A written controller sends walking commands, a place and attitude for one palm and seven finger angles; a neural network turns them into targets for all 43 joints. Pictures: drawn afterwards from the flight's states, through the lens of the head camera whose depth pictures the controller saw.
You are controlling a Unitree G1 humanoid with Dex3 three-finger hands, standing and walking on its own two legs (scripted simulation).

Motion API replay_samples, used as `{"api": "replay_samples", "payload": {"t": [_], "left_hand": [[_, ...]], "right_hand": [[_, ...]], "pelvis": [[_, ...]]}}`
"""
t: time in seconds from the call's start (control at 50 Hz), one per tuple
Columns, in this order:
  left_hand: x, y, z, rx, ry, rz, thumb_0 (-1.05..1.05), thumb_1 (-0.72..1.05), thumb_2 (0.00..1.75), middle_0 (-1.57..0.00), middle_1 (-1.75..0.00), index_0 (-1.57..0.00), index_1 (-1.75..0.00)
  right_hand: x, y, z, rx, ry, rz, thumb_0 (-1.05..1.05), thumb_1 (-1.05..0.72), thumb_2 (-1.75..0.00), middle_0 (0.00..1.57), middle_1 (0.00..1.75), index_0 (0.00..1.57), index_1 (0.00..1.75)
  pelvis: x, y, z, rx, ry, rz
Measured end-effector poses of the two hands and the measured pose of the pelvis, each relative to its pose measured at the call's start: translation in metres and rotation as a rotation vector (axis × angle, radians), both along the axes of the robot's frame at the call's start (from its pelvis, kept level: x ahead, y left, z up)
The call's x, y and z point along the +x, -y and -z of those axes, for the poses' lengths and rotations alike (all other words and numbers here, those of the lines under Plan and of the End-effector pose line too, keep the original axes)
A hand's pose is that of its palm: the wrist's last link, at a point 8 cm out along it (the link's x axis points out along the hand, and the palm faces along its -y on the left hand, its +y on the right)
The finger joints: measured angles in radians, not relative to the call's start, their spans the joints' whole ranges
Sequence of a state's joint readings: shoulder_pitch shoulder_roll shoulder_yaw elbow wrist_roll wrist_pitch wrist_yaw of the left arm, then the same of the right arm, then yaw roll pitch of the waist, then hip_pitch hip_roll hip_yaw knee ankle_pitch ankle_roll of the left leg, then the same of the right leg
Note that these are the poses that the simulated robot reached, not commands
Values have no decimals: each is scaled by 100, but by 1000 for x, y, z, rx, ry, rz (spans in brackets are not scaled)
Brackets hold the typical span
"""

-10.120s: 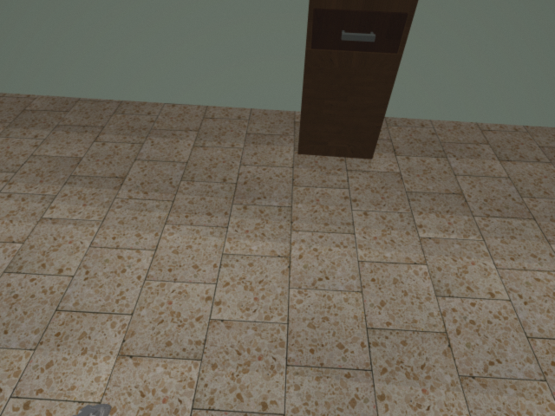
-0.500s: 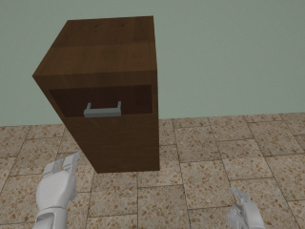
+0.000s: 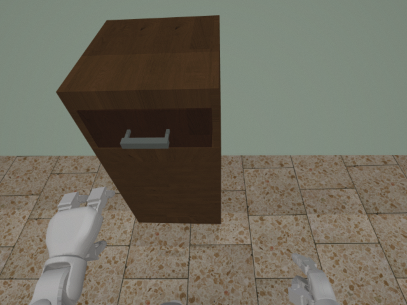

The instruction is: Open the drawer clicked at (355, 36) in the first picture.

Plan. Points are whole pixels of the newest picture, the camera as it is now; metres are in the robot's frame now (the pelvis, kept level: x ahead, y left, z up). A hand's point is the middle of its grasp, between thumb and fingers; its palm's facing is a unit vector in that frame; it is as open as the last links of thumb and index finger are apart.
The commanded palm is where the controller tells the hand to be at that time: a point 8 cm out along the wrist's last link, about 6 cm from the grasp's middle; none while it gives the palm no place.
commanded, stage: raise the hand with hooked fingers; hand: left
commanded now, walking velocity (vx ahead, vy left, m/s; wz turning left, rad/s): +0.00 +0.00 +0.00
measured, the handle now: (146, 137) +0.56 +0.24 -0.05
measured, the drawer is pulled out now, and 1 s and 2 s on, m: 0.00 0.00 0.00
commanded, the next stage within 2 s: move the hooked fingers above the handle in 1.12 s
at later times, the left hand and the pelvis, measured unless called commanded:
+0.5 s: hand (83, 193) +0.29 +0.26 +0.08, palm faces +0.07 -0.09 -0.99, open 13.4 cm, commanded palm +0.27 +0.27 +0.14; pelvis +0.01 +0.03 +0.02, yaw +0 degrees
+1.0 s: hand (85, 178) +0.31 +0.26 +0.10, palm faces +0.00 -0.10 -1.00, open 13.8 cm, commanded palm +0.29 +0.27 +0.16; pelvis +0.01 +0.02 +0.03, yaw +0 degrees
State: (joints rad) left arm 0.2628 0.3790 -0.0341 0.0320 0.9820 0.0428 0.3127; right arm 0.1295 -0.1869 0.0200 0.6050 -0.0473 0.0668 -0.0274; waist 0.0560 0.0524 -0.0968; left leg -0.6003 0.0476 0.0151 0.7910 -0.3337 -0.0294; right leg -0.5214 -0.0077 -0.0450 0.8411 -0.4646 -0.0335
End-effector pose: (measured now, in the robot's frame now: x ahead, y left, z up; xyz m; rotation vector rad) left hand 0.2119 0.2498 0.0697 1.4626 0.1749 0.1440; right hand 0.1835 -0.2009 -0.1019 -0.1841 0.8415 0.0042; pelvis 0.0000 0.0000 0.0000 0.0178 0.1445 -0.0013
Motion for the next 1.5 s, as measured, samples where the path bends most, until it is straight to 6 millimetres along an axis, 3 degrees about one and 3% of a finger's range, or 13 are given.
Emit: {"api": "replay_samples", "payload": {"t": [0.12,0.24,0.54,0.66,0.8,1.06,1.28,1.5], "left_hand": [[4,-4,-10,1,7,62,0,4,53,-28,-85,-28,-85],[19,-14,-22,15,84,53,0,-9,47,-29,-94,-29,-94],[59,-17,-64,15,80,66,0,-42,33,-31,-115,-31,-115],[70,-22,-78,22,66,70,0,-47,31,-32,-119,-32,-119],[83,-23,-92,29,50,94,0,-49,30,-32,-120,-32,-120],[80,-11,-81,12,43,141,0,-49,30,-32,-120,-32,-120],[86,-7,-86,23,51,102,0,-49,30,-32,-120,-32,-120],[112,-3,-66,29,-6,128,0,-49,30,-32,-120,-32,-120]], "right_hand": [[-19,19,0,-54,-63,43,1,-91,-90,21,30,20,30],[-15,29,-4,-89,-67,68,1,-91,-90,20,30,20,30],[29,-15,-36,-7,54,22,1,-91,-90,20,30,20,30],[29,-24,-37,5,35,-1,1,-91,-90,20,30,20,30],[16,-17,-31,-4,-16,14,1,-91,-90,20,30,20,30],[-8,12,-21,-39,-92,65,1,-91,-90,20,30,20,30],[5,13,-24,-14,-53,69,1,-91,-90,20,30,20,30],[8,16,-23,-37,-52,70,1,-91,-90,20,30,20,30]], "pelvis": [[5,-8,-7,-2,9,2],[7,-16,-8,-7,13,-4],[12,-28,-23,-9,75,-2],[12,-28,-27,-10,91,-10],[12,-27,-30,-11,97,-14],[14,-22,-31,-7,82,-8],[16,-16,-30,-2,82,-9],[15,-11,-26,-3,57,-17]]}}
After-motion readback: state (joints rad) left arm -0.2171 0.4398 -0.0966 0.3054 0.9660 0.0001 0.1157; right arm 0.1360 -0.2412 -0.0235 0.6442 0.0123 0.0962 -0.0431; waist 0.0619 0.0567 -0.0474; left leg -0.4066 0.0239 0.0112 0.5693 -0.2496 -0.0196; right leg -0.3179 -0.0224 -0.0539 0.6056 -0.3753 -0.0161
